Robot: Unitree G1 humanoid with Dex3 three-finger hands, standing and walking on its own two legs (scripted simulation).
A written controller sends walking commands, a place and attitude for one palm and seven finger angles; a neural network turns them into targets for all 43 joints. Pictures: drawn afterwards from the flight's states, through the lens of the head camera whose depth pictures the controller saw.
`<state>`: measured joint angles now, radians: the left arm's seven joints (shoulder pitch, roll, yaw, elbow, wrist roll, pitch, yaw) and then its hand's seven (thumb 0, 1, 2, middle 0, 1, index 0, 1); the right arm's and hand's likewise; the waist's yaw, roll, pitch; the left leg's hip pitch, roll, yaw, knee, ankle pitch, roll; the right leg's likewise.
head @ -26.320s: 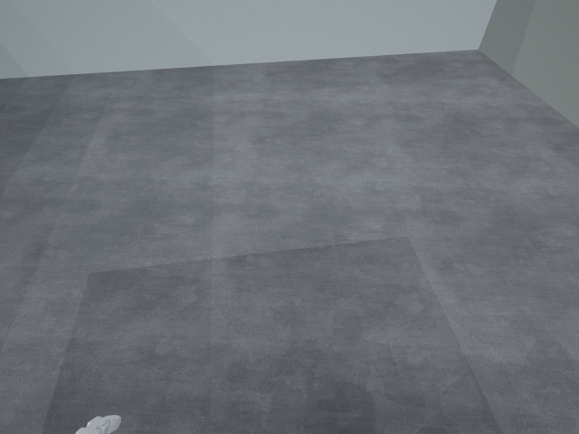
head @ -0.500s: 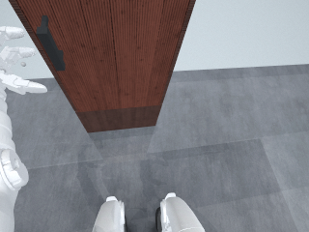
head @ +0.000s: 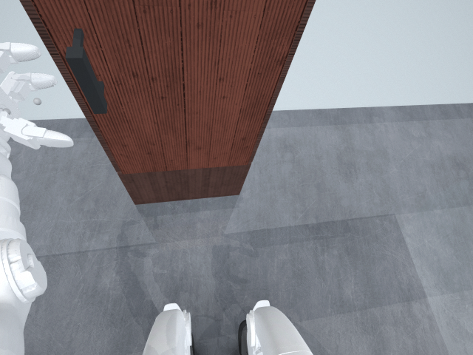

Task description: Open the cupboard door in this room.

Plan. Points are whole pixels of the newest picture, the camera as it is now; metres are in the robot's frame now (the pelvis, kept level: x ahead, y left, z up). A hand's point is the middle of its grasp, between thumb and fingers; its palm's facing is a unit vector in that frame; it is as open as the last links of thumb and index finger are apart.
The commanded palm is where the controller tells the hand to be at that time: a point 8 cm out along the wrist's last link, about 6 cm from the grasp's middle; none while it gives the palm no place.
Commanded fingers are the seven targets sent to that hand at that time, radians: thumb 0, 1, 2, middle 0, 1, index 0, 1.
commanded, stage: move the hooked fingers beside the handle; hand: left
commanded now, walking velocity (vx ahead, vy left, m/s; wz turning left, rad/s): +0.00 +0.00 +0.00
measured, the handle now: (89, 74) +0.55 +0.22 +0.06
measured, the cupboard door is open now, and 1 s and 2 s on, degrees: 0 0 0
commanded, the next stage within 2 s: slide the fingers in behind the handle in 1.16 s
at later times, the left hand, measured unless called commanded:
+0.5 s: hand (54, 107) +0.48 +0.26 +0.06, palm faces +0.08 -1.00 -0.02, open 14.0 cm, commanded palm +0.47 +0.30 +0.06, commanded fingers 0.00 -0.50 0.30 -0.30 -1.20 -0.30 -1.20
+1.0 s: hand (41, 110) +0.48 +0.27 +0.06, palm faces +0.07 -1.00 -0.01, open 14.0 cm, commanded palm +0.46 +0.31 +0.06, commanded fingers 0.00 -0.50 0.30 -0.30 -1.20 -0.30 -1.20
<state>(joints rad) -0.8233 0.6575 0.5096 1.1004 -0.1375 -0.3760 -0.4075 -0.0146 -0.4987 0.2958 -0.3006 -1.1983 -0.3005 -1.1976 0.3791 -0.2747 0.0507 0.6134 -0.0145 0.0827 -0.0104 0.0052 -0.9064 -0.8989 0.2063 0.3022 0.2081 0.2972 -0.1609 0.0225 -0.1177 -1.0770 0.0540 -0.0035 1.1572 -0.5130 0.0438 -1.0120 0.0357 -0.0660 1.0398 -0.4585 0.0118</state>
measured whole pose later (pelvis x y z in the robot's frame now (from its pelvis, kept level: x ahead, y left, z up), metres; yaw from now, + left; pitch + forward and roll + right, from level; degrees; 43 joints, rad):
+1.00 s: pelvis -0.01 -0.01 +0.00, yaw +0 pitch +24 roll -5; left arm -0.85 0.69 0.50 1.18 -0.14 -0.37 -0.43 -0.01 -0.50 0.30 -0.30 -1.20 -0.30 -1.20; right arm 0.37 -0.29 0.06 0.61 -0.01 0.07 -0.02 0.01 -0.91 -0.90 0.21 0.30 0.21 0.30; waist -0.16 0.02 -0.11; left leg -1.09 0.06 -0.01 1.17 -0.51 0.03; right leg -1.03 0.04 -0.07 1.07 -0.46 0.00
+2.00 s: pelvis +0.00 -0.02 +0.00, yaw +1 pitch +24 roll -4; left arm -0.86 0.53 0.44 1.15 -0.09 -0.41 -0.24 -0.01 -0.50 0.30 -0.31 -1.21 -0.30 -1.20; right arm 0.37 -0.27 0.05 0.61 -0.02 0.07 -0.01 0.01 -0.91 -0.90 0.21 0.30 0.21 0.30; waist -0.17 0.03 -0.12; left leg -1.07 0.05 0.00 1.16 -0.51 0.02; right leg -1.03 0.03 -0.06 1.08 -0.48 -0.01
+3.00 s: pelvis +0.00 -0.01 +0.00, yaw +1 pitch +24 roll -4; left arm -0.87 0.47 0.39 1.15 -0.08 -0.45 -0.16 -0.01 -0.50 0.30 -0.31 -1.20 -0.30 -1.20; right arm 0.37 -0.26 0.04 0.62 -0.04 0.06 0.01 0.01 -0.91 -0.90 0.21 0.30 0.21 0.30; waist -0.17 0.04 -0.13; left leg -1.08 0.04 0.00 1.16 -0.51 0.03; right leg -1.03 0.02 -0.05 1.09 -0.48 0.00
